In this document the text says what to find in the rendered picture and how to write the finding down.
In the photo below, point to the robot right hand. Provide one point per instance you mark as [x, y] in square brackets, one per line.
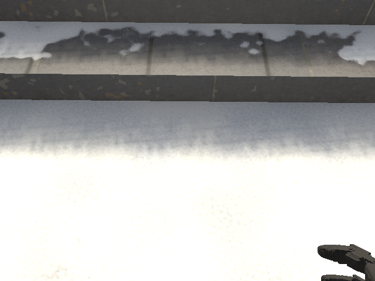
[355, 258]

